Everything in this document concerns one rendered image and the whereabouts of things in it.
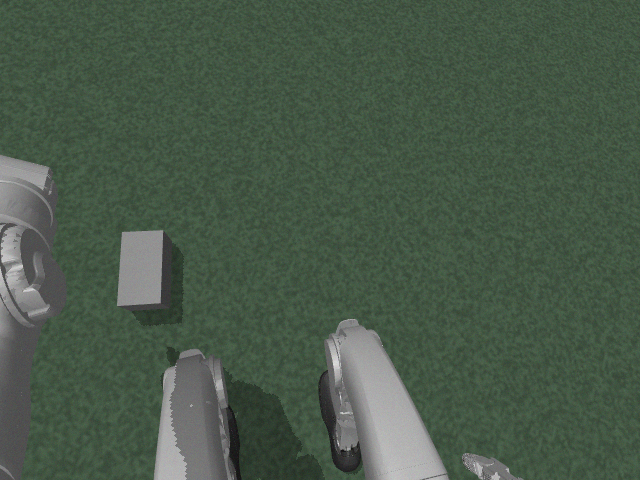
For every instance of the left robot arm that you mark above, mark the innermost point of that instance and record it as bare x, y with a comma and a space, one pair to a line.
32, 289

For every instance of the right robot hand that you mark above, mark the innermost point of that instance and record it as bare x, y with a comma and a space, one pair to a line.
487, 469

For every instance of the right robot foot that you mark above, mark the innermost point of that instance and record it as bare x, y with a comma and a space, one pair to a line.
345, 461

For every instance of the left robot foot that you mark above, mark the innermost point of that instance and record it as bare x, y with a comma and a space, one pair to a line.
234, 443

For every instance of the carton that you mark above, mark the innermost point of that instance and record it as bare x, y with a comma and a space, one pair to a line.
145, 270

